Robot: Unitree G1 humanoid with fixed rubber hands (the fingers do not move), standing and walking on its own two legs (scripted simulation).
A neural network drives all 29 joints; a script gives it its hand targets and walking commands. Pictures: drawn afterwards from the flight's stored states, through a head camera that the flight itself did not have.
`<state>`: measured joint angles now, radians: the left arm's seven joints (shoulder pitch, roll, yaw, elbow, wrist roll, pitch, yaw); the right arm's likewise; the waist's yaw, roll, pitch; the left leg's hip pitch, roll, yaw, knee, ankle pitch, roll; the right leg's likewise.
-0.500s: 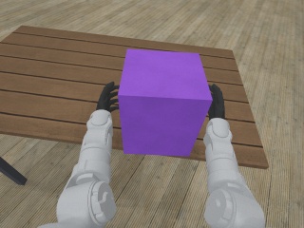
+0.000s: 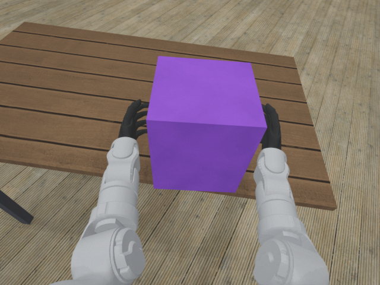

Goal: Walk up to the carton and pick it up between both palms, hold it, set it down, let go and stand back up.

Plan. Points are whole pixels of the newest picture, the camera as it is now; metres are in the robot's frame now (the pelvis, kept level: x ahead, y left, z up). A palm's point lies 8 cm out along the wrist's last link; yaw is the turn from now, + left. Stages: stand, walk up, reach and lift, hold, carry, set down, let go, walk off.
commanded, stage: set down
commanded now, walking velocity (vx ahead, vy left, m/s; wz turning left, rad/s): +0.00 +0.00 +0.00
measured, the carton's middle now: (199, 129) +0.45 -0.04 +0.05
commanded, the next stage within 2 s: none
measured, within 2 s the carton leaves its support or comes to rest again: neither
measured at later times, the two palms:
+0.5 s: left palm (129, 138) +0.42 +0.13 +0.06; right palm (266, 144) +0.39 -0.18 +0.08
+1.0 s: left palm (103, 133) +0.44 +0.19 +0.06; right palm (284, 138) +0.41 -0.23 +0.07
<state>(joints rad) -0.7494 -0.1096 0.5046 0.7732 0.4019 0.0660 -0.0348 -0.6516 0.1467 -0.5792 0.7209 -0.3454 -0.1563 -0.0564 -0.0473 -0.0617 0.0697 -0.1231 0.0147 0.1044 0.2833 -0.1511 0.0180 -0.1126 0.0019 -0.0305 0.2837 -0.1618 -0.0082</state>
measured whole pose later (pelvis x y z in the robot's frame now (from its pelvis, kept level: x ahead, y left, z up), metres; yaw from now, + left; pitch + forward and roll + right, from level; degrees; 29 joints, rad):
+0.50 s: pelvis +0.01 +0.01 +0.00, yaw -1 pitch +2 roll +0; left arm -0.75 -0.05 0.44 0.87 0.36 0.02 0.01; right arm -0.68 0.06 -0.50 0.85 -0.30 -0.16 -0.03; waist -0.04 -0.05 0.05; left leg -0.18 0.03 0.13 0.33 -0.18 0.02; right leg -0.16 0.01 -0.02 0.30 -0.17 0.00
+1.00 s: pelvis -0.01 -0.01 -0.02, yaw +0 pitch +16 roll -2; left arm -0.91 0.31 -0.07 1.26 -0.26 -0.16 0.02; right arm -0.86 -0.27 0.02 1.21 0.34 -0.20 -0.10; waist -0.06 0.00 -0.19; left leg -0.62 0.07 0.04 0.57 -0.24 0.00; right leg -0.55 0.04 -0.07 0.46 -0.20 -0.03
